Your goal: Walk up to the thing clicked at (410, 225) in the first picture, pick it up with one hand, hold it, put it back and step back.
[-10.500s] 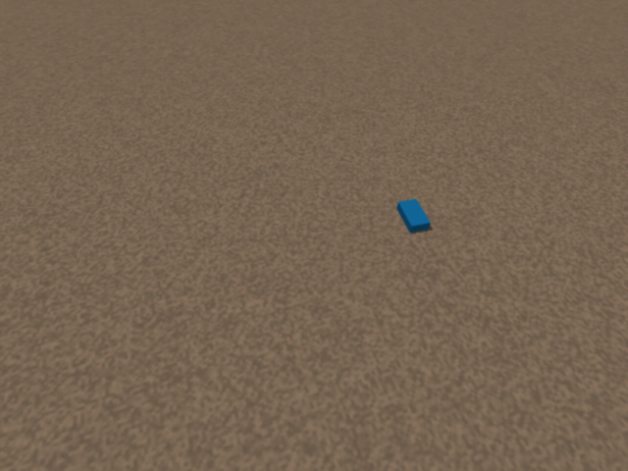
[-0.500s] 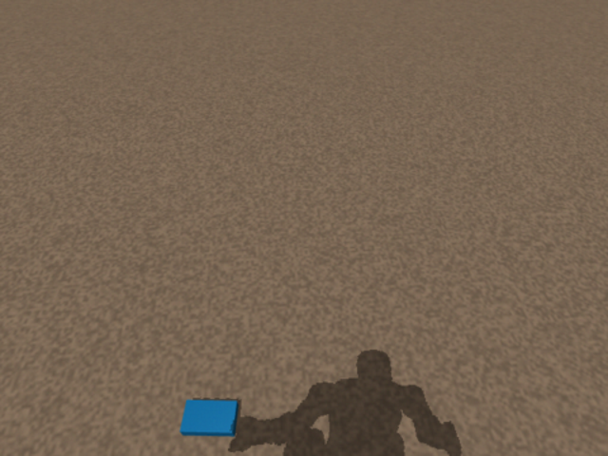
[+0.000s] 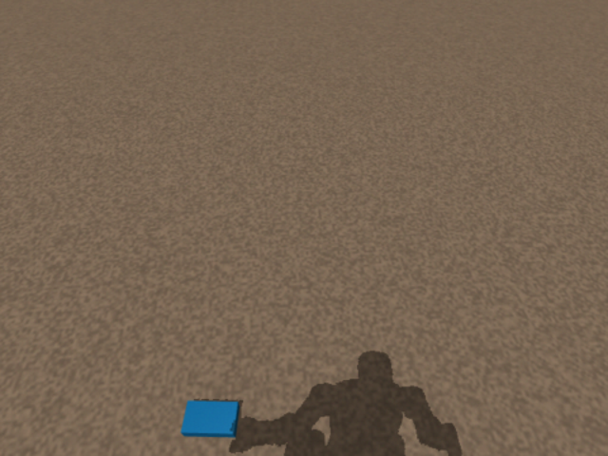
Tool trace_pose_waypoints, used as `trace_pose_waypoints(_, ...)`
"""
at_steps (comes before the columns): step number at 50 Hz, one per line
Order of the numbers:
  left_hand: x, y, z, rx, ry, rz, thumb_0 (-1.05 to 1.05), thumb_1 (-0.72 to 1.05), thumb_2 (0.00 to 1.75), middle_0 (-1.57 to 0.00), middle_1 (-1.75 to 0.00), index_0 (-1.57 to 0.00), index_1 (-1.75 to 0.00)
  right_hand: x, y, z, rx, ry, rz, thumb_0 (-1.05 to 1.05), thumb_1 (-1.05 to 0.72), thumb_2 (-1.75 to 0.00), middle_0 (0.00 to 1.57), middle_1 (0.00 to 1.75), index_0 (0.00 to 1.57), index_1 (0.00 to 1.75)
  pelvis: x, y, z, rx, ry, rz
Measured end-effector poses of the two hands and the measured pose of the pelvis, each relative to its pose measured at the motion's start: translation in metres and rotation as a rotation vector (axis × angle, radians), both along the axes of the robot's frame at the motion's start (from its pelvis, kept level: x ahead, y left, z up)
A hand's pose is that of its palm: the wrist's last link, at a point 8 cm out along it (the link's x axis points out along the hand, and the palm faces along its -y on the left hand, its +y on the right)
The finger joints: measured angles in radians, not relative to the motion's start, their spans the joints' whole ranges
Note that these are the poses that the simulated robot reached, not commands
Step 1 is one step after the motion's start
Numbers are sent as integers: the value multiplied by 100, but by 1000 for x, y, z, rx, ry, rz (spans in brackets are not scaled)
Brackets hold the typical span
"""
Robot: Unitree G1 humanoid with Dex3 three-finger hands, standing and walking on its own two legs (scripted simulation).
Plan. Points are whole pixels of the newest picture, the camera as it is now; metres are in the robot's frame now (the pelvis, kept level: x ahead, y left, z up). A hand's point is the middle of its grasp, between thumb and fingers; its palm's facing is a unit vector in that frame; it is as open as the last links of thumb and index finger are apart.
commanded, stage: stand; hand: left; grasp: from above
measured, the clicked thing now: (211, 418) +0.37 +0.30 -0.76
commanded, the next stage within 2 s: rise first in 0.80 s
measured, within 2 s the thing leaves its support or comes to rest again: neither
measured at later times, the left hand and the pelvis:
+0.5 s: hand out of the picture +0.07 +0.25 -0.16, palm faces -0.04 -0.94 -0.33, open 7.4 cm; pelvis +0.00 +0.00 +0.00, yaw +0 degrees
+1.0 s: hand out of the picture +0.09 +0.25 -0.16, palm faces +0.03 -0.94 -0.33, open 7.6 cm; pelvis -0.01 +0.00 +0.00, yaw +1 degrees
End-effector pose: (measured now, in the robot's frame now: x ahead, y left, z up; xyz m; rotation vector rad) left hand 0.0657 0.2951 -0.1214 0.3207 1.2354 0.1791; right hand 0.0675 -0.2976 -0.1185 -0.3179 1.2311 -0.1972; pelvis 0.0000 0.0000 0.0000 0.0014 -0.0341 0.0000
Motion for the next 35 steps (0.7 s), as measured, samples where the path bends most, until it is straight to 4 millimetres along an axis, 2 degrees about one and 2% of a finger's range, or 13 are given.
trace_pose_waypoints(35, -5, 0, 0, -2, 1, -3, 0, 91, 90, -20, -30, -20, -30, -7, -1, 1, -1, -1, -7, 1, -90, -90, 20, 29, 21, 30, -4, 0, 0, -1, -6, -4)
